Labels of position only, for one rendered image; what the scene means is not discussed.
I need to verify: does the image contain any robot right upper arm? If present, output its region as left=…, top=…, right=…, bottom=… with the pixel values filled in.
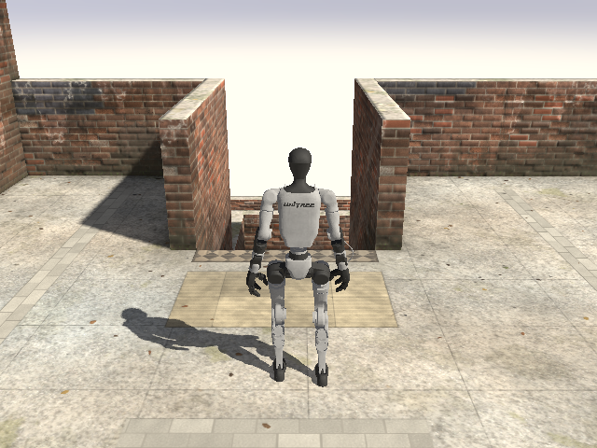
left=319, top=189, right=341, bottom=241

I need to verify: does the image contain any right robot forearm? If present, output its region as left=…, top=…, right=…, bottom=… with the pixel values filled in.
left=331, top=227, right=348, bottom=271

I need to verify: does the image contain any left robot forearm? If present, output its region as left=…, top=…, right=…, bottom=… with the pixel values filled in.
left=248, top=227, right=267, bottom=273

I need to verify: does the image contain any right robot hand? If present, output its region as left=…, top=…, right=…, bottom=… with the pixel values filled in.
left=329, top=267, right=350, bottom=292

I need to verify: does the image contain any left robot hand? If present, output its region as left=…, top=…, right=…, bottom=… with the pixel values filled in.
left=246, top=271, right=268, bottom=297

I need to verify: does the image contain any humanoid robot torso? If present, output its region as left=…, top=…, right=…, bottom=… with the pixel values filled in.
left=277, top=184, right=321, bottom=280

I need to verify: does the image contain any robot left foot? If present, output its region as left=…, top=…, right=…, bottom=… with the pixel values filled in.
left=273, top=358, right=286, bottom=382

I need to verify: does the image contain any robot left upper arm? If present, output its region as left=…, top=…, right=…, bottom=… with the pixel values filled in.
left=257, top=188, right=280, bottom=241

